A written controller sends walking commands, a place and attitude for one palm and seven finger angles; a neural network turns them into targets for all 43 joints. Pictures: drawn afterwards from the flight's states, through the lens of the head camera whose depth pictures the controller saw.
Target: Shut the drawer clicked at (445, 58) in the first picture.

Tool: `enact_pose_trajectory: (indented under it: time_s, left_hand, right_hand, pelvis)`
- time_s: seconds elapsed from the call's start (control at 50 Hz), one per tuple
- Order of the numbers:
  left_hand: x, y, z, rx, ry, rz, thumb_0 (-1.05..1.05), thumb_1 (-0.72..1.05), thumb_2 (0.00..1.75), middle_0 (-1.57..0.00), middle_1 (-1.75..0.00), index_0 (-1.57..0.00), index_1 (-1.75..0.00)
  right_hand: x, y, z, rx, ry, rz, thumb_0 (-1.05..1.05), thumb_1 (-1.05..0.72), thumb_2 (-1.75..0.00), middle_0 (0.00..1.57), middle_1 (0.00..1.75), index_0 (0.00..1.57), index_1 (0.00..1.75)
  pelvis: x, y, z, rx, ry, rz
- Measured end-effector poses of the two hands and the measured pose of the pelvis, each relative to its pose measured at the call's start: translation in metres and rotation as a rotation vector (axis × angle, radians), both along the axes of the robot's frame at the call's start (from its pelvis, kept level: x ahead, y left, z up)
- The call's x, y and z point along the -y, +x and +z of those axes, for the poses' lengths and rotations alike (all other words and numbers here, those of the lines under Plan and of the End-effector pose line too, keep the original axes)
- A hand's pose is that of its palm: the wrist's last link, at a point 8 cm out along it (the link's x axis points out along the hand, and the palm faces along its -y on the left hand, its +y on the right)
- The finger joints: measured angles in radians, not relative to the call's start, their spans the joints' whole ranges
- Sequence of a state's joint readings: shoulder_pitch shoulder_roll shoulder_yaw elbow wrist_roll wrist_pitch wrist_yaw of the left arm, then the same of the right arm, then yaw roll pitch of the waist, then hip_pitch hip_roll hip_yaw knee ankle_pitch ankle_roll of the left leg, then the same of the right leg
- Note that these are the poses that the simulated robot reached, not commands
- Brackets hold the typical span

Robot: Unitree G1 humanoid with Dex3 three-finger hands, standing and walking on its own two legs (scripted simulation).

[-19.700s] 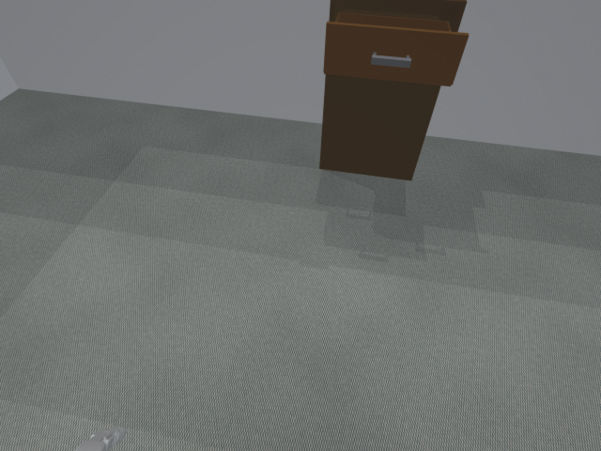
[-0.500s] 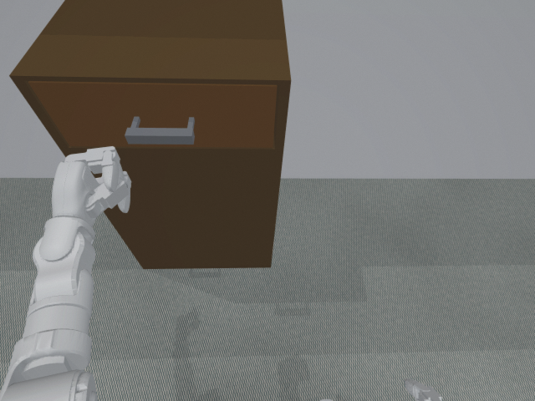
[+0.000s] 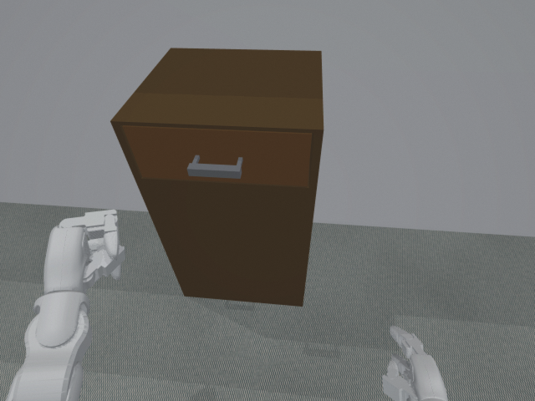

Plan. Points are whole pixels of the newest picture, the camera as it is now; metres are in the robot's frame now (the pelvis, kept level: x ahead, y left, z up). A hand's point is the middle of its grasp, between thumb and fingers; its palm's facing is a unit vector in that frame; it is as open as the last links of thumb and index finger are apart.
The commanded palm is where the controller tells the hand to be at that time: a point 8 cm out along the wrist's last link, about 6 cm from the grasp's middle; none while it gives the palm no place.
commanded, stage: draw the hand back to the body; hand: left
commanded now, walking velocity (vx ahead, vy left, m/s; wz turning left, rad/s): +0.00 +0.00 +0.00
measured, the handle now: (216, 165) +0.63 +0.19 -0.02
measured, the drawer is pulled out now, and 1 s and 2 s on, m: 0.00 0.00 0.00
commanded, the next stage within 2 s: step back with the hand held close in 0.48 s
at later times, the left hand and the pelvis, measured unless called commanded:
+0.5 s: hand (66, 296) +0.18 +0.24 +0.17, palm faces +0.44 -0.80 -0.40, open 3.3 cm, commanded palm +0.13 +0.27 +0.18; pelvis +0.00 -0.01 +0.01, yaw +0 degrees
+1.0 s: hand (56, 308) +0.17 +0.24 +0.16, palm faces +0.25 -0.81 -0.53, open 3.3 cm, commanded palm +0.10 +0.29 +0.18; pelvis -0.03 +0.01 +0.01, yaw -1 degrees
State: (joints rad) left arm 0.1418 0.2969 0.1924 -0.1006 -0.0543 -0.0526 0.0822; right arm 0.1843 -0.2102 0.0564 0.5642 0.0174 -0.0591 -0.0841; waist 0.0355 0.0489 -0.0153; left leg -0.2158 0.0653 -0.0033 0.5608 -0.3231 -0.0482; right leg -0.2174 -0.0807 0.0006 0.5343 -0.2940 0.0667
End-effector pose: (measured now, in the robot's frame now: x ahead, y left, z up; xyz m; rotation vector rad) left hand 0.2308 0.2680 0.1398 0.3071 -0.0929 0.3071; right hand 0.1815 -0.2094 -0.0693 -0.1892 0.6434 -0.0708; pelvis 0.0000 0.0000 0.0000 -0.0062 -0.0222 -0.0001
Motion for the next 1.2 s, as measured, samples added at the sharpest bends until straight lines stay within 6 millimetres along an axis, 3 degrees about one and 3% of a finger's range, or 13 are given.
enact_pose_trajectory:
  time_s: [0.16,0.36,0.44,0.56,0.74,0.84,1.0,1.2]
  left_hand:
    - [0.000,-0.045,0.019,0.021,0.063,0.038,0.01,0.90,0.90,-1.40,-1.60,-1.40,-1.60]
    - [0.001,-0.094,0.056,0.091,0.201,0.092,0.01,0.90,0.89,-1.40,-1.60,-1.41,-1.60]
    - [-0.001,-0.097,0.053,0.086,0.190,0.116,0.01,0.90,0.90,-1.40,-1.60,-1.41,-1.60]
    - [-0.002,-0.085,0.036,0.040,0.142,0.120,0.01,0.90,0.90,-1.40,-1.60,-1.41,-1.60]
    - [-0.006,-0.071,0.052,0.081,0.226,0.041,0.01,0.89,0.89,-1.40,-1.60,-1.41,-1.60]
    - [-0.013,-0.069,0.044,0.005,0.250,-0.013,0.01,0.90,0.89,-1.40,-1.60,-1.41,-1.60]
    - [-0.015,-0.094,0.045,-0.016,0.286,-0.063,0.01,0.89,0.89,-1.40,-1.60,-1.40,-1.60]
    - [-0.016,-0.147,0.054,0.096,0.301,-0.006,0.01,0.89,0.89,-1.40,-1.60,-1.41,-1.60]
  right_hand:
    - [0.009,-0.005,0.001,0.002,-0.008,0.004,0.01,-0.90,-0.90,0.20,0.30,0.20,0.30]
    - [0.021,-0.003,0.004,0.050,-0.025,-0.005,0.02,-0.90,-0.90,0.20,0.30,0.20,0.30]
    - [0.020,0.000,0.004,0.055,-0.028,0.000,0.02,-0.90,-0.90,0.20,0.30,0.20,0.30]
    - [0.018,-0.002,0.004,0.047,-0.035,0.002,0.02,-0.90,-0.90,0.20,0.30,0.20,0.30]
    - [0.021,-0.007,0.004,-0.019,-0.055,-0.030,0.02,-0.90,-0.90,0.20,0.30,0.20,0.30]
    - [0.024,-0.020,0.002,-0.088,-0.065,-0.079,0.01,-0.90,-0.90,0.20,0.30,0.20,0.30]
    - [0.018,-0.047,0.001,-0.126,-0.067,-0.108,0.01,-0.90,-0.90,0.20,0.30,0.20,0.30]
    - [0.013,-0.078,0.001,-0.070,-0.045,-0.082,0.01,-0.90,-0.90,0.20,0.30,0.20,0.30]
  pelvis:
    - [0.006,0.002,0.005,0.037,0.002,-0.006]
    - [0.011,0.004,0.006,0.061,-0.004,-0.008]
    - [0.011,0.002,0.007,0.068,-0.005,-0.003]
    - [0.012,0.001,0.008,0.066,-0.002,-0.007]
    - [0.004,0.000,0.009,0.017,-0.011,-0.007]
    - [-0.005,-0.009,0.010,-0.017,-0.001,-0.022]
    - [-0.012,-0.032,0.008,-0.029,0.007,-0.023]
    - [-0.007,-0.072,0.003,-0.006,-0.003,-0.004]
